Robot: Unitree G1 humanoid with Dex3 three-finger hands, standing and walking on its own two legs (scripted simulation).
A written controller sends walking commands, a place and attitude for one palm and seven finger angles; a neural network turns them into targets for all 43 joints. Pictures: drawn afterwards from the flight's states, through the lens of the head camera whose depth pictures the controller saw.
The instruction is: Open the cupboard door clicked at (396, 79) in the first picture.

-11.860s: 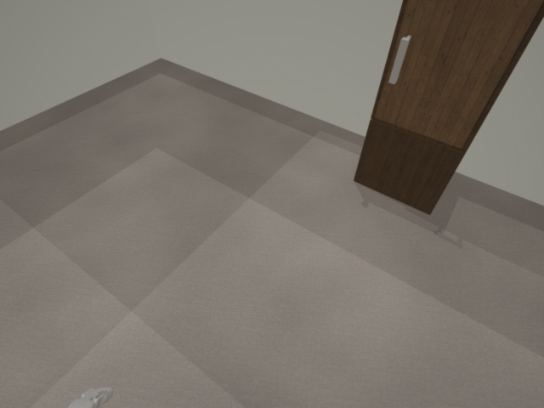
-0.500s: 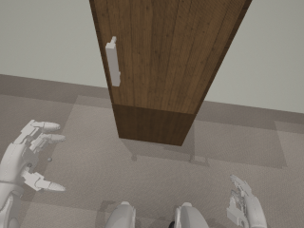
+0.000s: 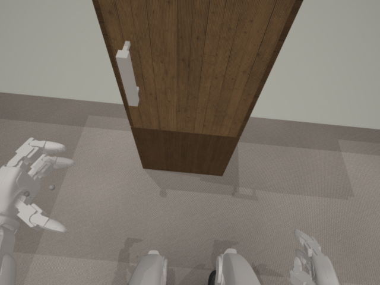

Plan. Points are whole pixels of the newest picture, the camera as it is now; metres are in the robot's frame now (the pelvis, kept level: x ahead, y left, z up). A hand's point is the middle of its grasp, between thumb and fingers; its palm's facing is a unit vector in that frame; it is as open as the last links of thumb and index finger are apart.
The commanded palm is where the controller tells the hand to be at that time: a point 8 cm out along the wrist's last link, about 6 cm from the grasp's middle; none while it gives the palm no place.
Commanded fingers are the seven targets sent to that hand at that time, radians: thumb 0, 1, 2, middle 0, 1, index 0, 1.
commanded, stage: raise the hand with hooked fingers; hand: left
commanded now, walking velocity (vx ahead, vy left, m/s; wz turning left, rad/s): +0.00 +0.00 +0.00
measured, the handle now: (130, 75) +0.59 +0.18 +0.03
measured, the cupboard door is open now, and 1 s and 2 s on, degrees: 0 0 0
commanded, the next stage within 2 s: move the hooked fingers beside the handle in 0.28 s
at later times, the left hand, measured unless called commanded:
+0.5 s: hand (49, 189) +0.28 +0.27 +0.04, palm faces -0.04 -1.00 -0.05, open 14.0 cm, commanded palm +0.27 +0.32 +0.04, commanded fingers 0.00 -0.50 0.30 -0.30 -1.20 -0.30 -1.20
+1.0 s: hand (69, 143) +0.37 +0.27 +0.04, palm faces -0.07 -1.00 -0.05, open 14.0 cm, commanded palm +0.36 +0.31 +0.04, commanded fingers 0.00 -0.50 0.30 -0.30 -1.20 -0.30 -1.20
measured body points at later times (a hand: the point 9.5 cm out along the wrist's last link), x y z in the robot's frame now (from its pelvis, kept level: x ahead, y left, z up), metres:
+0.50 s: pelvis -0.01 +0.00 +0.00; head +0.08 +0.02 +0.44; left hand +0.28 +0.33 +0.04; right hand +0.16 -0.25 -0.08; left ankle +0.00 +0.10 -0.64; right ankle +0.04 -0.13 -0.64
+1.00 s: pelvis -0.01 +0.00 -0.01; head +0.11 +0.02 +0.43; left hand +0.37 +0.32 +0.05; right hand +0.10 -0.27 -0.10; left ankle +0.00 +0.10 -0.64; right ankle +0.04 -0.13 -0.64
